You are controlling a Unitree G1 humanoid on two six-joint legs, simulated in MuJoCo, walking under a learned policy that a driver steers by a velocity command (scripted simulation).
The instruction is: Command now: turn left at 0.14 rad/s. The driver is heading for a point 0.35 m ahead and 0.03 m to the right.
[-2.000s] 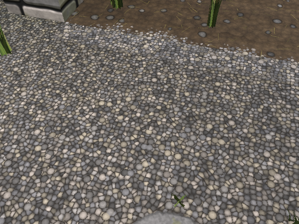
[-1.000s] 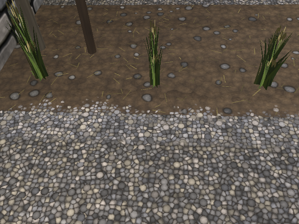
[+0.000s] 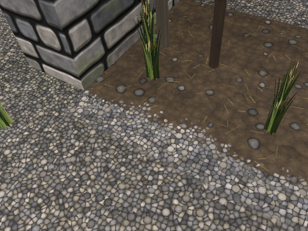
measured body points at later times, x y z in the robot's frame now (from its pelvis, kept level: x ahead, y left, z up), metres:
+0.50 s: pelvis -0.01 +0.01 +0.00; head -0.02 +0.01 +0.45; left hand +0.03 +0.27 -0.15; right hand +0.02 -0.25 -0.15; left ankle -0.05 +0.12 -0.74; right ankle +0.00 -0.09 -0.74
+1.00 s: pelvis +0.15 -0.03 +0.00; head +0.17 -0.04 +0.44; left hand +0.05 +0.19 -0.14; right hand +0.31 -0.26 -0.14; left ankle +0.29 +0.09 -0.70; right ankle +0.02 -0.10 -0.75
